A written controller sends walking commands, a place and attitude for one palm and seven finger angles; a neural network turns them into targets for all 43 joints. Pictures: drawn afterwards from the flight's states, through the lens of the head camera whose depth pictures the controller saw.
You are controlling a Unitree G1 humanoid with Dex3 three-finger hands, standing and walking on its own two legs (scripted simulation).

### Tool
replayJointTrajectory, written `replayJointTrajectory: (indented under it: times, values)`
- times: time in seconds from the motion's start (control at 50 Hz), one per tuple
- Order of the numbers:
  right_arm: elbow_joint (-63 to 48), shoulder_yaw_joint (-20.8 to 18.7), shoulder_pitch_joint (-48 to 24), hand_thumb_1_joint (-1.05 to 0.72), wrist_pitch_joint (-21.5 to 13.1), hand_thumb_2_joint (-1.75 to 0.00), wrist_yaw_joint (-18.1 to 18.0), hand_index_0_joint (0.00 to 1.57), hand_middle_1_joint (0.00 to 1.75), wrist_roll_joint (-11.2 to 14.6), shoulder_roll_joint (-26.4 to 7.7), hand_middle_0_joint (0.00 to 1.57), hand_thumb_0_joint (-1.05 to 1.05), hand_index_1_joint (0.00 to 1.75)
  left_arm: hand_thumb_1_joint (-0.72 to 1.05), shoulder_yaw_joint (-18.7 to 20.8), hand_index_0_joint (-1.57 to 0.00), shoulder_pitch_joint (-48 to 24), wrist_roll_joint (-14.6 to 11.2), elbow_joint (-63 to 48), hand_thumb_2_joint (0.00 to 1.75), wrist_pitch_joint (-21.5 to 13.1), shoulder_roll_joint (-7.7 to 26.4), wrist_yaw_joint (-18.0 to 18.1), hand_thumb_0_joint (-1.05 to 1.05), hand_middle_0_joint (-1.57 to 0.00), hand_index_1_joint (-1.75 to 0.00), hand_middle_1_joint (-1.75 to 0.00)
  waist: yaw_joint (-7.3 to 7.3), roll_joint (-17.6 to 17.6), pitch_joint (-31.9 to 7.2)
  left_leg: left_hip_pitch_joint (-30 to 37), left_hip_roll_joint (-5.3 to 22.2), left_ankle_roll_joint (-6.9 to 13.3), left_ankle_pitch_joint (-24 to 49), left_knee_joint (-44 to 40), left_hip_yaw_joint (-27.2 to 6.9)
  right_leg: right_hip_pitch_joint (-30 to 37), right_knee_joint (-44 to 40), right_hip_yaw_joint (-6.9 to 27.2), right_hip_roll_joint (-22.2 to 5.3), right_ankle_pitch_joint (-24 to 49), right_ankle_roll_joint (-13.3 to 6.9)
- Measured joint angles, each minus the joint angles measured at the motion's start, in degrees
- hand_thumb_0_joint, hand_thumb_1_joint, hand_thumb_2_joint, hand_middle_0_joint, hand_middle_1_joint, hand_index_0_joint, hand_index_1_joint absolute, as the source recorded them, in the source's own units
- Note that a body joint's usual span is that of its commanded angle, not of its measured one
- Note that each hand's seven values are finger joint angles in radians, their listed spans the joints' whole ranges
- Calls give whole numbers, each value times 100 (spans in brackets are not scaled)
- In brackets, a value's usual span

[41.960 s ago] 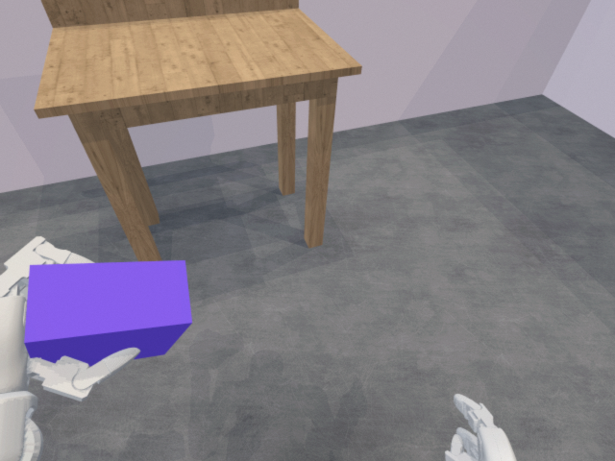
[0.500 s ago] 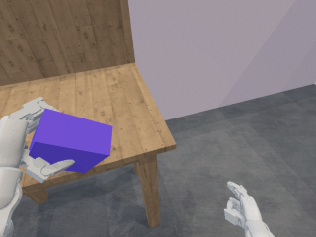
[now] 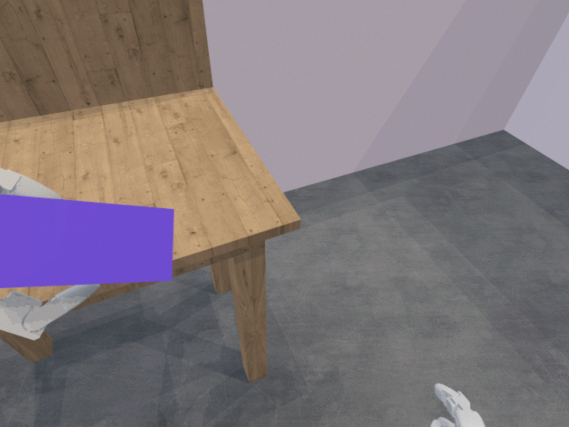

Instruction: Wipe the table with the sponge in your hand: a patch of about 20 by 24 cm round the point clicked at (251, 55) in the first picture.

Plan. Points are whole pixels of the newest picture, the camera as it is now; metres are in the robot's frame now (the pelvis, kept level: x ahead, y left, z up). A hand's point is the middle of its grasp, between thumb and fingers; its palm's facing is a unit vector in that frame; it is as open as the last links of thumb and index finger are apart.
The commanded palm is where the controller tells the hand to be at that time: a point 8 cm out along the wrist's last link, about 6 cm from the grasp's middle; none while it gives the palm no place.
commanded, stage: step back with the hand held close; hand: left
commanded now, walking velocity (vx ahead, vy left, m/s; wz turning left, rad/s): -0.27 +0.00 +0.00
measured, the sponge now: (105, 247) +0.23 +0.19 +0.22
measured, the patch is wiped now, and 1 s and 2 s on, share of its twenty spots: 1.00 1.00 1.00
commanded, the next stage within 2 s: stop stepping back and stand still in 0.44 s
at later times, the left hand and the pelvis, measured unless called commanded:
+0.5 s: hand out of the picture +0.05 +0.26 +0.26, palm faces +0.56 -0.79 -0.25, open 10.4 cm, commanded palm +0.00 +0.28 +0.27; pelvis -0.16 +0.00 +0.00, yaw +1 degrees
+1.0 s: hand out of the picture -0.08 +0.23 +0.26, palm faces +0.53 -0.79 -0.31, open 10.4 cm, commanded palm -0.13 +0.27 +0.27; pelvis -0.29 -0.01 +0.01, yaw +1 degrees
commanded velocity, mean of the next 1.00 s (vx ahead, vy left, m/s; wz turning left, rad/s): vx -0.06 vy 0.01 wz -0.02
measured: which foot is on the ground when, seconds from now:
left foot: down 0.00-0.14, up 0.16-0.28, down 0.30-0.56, up 0.58-0.74, down 0.76-0.96, up 0.98-1.00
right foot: down 0.00-0.32, up 0.34-0.54, down 0.56-0.80, up 0.82-0.94, down 0.96-1.00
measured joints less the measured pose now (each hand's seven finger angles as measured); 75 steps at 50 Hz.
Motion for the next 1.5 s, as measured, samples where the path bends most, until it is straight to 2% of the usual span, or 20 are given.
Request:
replayJointTrajectory:
  times: [0.06,0.14,0.24,0.32,0.44,0.52,0.56,0.66,0.72,0.78,0.88,0.94,1.0,1.06,1.16,1.22,1.26,1.32,1.4,1.5]
  values:
    - [-41,21,-11,-90,-154,-90,32,20,30,-28,91,20,1,30,-54,59,-72,-335,78,270,105,-10,-123,13,-1,-70,-131,-129,130,20,-92,-107,-22,12,114,12,-32,160,388,56,42,-323,81]
    - [43,67,-279,-90,-252,-90,124,21,30,6,120,20,1,30,-54,-38,-72,-865,78,582,105,29,-503,36,-1,-70,-131,-130,273,202,-93,-360,87,-21,170,153,-137,255,84,5,187,-228,-144]
    - [98,99,-521,-90,-140,-90,199,21,30,16,183,21,1,30,-54,-425,-72,-853,67,278,105,132,-565,-55,-1,-70,-131,-130,192,-39,-59,-487,3,-9,-643,1160,-103,142,-131,-43,9,154,-96]
    - [-148,110,-569,-90,-108,-90,124,21,30,-43,109,21,1,30,-54,-333,-72,-703,42,-104,105,34,-248,-82,-1,-70,-131,-130,81,-138,21,-110,184,30,-42,118,-127,-234,-78,-88,-81,375,21]
    - [13,-34,-443,-90,-396,-90,165,21,30,-85,303,20,1,30,-54,93,-72,-751,1,91,105,29,-199,39,-1,-70,-131,-129,294,-69,189,-249,305,-118,421,-88,-52,-351,1858,102,256,-1170,178]
    - [169,41,-335,-90,-542,-90,276,21,30,-45,346,20,1,30,-54,-3,-72,-947,-49,272,105,164,-497,100,-1,-70,-131,-130,411,85,144,-292,444,-180,858,-454,8,529,875,-17,227,-1195,133]
    - [153,106,-359,-90,-549,-90,310,21,30,-41,366,21,1,30,-54,-63,-72,-1016,-22,217,105,190,-502,76,-1,-70,-131,-130,423,45,101,-574,444,-224,731,-293,63,853,-69,24,139,-591,-72]
    - [255,138,-347,-90,-361,-90,280,21,30,5,313,21,1,30,-54,-402,-72,-738,31,78,105,93,-467,-114,-1,-70,-131,-130,230,-18,99,-948,113,-189,-420,1528,-95,607,-227,114,94,-211,-148]
    - [130,149,-102,-90,-268,-90,190,21,30,-11,241,21,1,30,-54,-285,-72,-437,25,116,105,-7,-196,-133,-1,-70,-131,-130,60,-146,-101,-211,77,-71,-471,701,80,524,-365,179,7,-17,-102]
    - [120,52,79,-90,-266,-90,88,21,30,-44,-4,21,1,30,-54,-194,-72,-504,25,332,105,-78,-97,-65,-1,-70,-131,-129,-79,54,-253,252,169,39,-348,-274,-98,353,-315,5,78,-44,-55]
    - [240,-52,338,-90,-325,-90,68,21,30,-62,-59,20,1,30,-54,-24,-72,-565,166,763,105,171,-270,80,-1,-70,-131,-130,-75,154,-314,268,228,43,-239,-428,-100,287,833,-254,179,-1009,-33]
    - [318,-14,483,-90,-458,-90,120,20,30,-96,-10,20,1,30,-54,-61,-72,-543,155,801,105,254,-355,132,-1,-70,-131,-130,-65,198,-379,234,268,5,-164,-549,-103,898,146,-512,232,-1214,-121]
    - [423,22,324,-90,-450,-90,181,20,30,-121,-10,20,1,30,-54,-145,-72,-661,165,639,105,171,-422,36,-1,-70,-131,-130,130,119,-242,-410,200,-14,-683,820,-99,1000,-540,-348,222,-236,-482]
    - [640,3,182,-90,-386,-90,215,21,30,-89,13,20,1,30,-54,-380,-72,-688,140,664,105,47,-590,-86,-1,-70,-131,-130,194,122,-168,-676,190,-39,-463,1818,-99,1032,-550,-338,220,-148,-485]
    - [486,66,133,-90,-434,-90,102,21,30,-52,119,20,1,30,-54,-381,-72,-623,102,662,105,-49,-397,-41,-1,-70,-131,-130,153,-157,-161,46,241,69,-522,493,360,1038,-678,-204,4,-82,-431]
    - [277,80,74,-90,-550,-90,49,21,30,-84,10,20,1,30,-54,-276,-72,-693,77,566,105,-94,-296,40,-1,-70,-131,-130,103,-13,-172,578,320,240,-829,-590,222,729,-215,-236,72,-495,-351]
    - [225,53,-68,-90,-555,-90,46,21,30,-91,52,20,1,30,-54,-137,-72,-820,84,580,105,-64,-212,64,-1,-70,-131,-130,102,-21,-40,469,341,82,-11,-509,257,422,639,-201,96,-1135,-213]
    - [237,53,-100,-90,-634,-90,130,21,30,-52,179,20,1,30,-54,-8,-72,-890,97,785,105,-25,-169,63,-1,-70,-131,-130,98,3,-9,458,343,-94,219,-474,279,197,1484,-197,58,-1311,-103]
    - [188,176,-36,-90,-673,-90,231,21,30,-29,251,20,1,30,-54,41,-72,-732,79,747,105,156,-171,56,-1,-70,-131,-130,118,113,24,225,410,-147,-258,-25,222,729,25,-311,-28,-629,-141]
    - [481,140,-148,-90,-651,-90,316,21,30,8,193,21,1,30,-54,-239,-72,-535,34,339,105,56,-504,-79,-1,-70,-131,-130,219,151,290,-220,192,-94,-791,1479,-25,969,-251,-392,98,-433,-453]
